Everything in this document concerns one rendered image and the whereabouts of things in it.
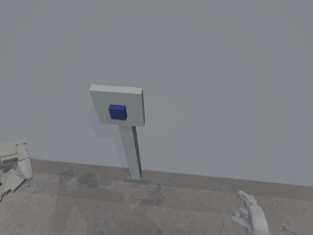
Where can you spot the robot right hand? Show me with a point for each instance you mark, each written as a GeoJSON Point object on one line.
{"type": "Point", "coordinates": [253, 219]}

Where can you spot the robot left hand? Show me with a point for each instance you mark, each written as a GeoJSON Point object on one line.
{"type": "Point", "coordinates": [15, 160]}

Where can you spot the panel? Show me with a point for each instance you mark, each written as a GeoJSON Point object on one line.
{"type": "Point", "coordinates": [133, 99]}

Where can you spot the button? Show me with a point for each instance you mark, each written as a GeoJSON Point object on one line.
{"type": "Point", "coordinates": [118, 112]}

